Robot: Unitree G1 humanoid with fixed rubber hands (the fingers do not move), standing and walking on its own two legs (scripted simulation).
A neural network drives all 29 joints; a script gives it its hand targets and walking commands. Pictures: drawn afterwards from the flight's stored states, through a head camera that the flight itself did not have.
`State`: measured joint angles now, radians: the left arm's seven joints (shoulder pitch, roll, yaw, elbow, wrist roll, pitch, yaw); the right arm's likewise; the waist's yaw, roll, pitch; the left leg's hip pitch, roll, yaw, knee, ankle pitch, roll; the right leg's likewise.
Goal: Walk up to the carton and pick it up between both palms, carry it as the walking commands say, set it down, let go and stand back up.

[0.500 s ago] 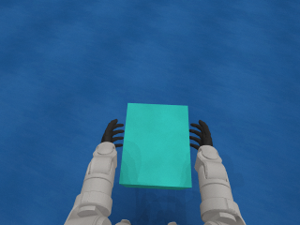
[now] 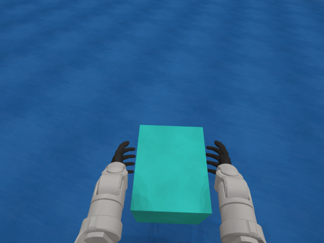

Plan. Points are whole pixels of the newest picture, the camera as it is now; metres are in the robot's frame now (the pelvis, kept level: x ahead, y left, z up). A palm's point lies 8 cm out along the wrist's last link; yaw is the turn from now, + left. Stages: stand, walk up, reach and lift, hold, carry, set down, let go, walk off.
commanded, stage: reach and lift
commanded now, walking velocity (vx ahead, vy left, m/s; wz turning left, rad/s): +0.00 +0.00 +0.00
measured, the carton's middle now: (169, 175) +0.34 -0.02 -0.06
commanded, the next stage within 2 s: hold in 1.36 s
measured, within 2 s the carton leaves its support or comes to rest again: neither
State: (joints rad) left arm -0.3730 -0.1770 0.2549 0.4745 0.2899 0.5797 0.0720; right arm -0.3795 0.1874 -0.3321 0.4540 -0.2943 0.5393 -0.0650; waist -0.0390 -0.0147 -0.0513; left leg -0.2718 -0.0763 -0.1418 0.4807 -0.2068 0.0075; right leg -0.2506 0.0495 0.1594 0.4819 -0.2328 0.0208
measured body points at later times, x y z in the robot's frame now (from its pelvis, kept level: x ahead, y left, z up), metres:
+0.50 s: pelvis +0.00 -0.01 +0.00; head -0.06 -0.01 +0.45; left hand +0.32 +0.12 +0.05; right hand +0.32 -0.16 +0.06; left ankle +0.03 +0.11 -0.74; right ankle +0.02 -0.13 -0.74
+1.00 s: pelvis +0.01 +0.00 +0.00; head -0.05 +0.00 +0.45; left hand +0.31 +0.13 +0.05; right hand +0.32 -0.15 +0.06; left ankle +0.03 +0.11 -0.74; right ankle +0.02 -0.13 -0.74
